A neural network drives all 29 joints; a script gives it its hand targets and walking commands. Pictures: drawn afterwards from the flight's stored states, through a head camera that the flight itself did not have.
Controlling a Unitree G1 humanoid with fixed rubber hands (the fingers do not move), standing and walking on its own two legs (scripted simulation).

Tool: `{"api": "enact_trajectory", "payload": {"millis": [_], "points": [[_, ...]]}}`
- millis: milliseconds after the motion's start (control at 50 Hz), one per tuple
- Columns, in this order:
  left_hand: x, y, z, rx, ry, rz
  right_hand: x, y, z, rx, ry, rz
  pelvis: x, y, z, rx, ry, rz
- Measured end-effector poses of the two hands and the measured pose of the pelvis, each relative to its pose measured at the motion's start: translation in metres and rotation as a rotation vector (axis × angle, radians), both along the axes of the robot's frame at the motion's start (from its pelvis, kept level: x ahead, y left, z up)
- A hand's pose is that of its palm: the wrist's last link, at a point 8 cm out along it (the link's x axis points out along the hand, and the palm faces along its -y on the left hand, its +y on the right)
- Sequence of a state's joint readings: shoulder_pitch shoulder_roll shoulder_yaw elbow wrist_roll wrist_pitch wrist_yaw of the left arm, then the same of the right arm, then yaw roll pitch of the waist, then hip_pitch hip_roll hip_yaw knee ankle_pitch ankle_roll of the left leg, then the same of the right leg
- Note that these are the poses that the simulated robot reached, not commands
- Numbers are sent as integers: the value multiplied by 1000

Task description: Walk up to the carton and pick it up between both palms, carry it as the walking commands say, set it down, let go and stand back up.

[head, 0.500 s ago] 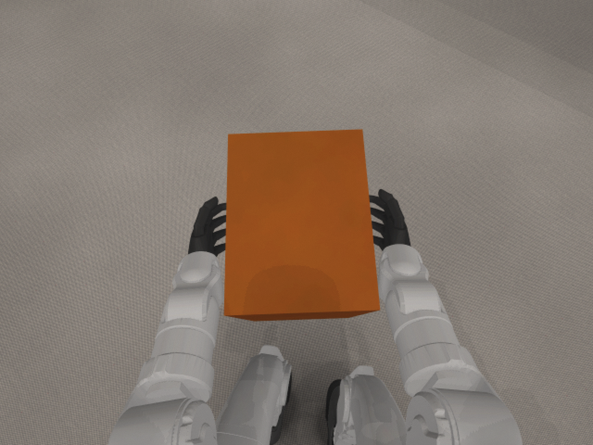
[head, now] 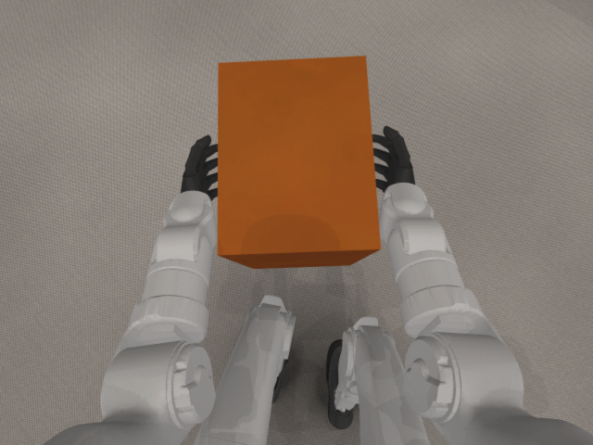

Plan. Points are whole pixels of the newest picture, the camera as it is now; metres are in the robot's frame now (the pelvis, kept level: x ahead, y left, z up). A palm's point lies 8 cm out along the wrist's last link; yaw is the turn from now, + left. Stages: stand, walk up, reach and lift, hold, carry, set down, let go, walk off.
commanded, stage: set down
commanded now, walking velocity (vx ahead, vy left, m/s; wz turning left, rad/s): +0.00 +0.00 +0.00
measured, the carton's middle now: (297, 185) +0.46 +0.08 -0.13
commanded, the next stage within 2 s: none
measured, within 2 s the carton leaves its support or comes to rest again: neither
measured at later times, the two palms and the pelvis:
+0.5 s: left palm (219, 186) +0.44 +0.21 -0.16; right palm (386, 185) +0.49 -0.05 -0.15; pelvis -0.01 +0.01 -0.07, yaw +0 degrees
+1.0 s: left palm (228, 192) +0.47 +0.22 -0.28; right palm (367, 191) +0.52 -0.04 -0.27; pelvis -0.04 +0.00 -0.13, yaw +1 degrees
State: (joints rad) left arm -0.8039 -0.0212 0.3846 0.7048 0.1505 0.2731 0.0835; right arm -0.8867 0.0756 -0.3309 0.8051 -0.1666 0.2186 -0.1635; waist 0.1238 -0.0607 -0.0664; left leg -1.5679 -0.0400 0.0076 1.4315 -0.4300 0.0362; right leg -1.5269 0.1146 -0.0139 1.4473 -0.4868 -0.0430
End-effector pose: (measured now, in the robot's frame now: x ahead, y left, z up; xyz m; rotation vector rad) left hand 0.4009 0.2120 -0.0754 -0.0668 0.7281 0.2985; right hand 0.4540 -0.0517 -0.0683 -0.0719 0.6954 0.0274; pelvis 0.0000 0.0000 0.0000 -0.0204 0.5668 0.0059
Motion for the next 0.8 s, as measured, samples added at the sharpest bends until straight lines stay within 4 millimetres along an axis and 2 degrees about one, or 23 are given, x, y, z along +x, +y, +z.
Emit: {"api": "enact_trajectory", "payload": {"millis": [160, 400, 660, 800], "points": [[14, 3, -29, -3, 3, -15, 10, 3, -28, -3, 2, -15, -4, 5, -24, -15, 42, 6], [37, -3, -71, 3, 9, -46, 26, -4, -68, -12, 4, -38, -8, 10, -55, -30, 83, 21], [48, 3, -115, 16, 21, -38, 42, 3, -113, -6, 14, -22, -14, 9, -88, -26, 114, 18], [56, 6, -146, 22, 9, -40, 52, 6, -143, -3, 1, -20, -25, 6, -104, -21, 46, 20]]}}
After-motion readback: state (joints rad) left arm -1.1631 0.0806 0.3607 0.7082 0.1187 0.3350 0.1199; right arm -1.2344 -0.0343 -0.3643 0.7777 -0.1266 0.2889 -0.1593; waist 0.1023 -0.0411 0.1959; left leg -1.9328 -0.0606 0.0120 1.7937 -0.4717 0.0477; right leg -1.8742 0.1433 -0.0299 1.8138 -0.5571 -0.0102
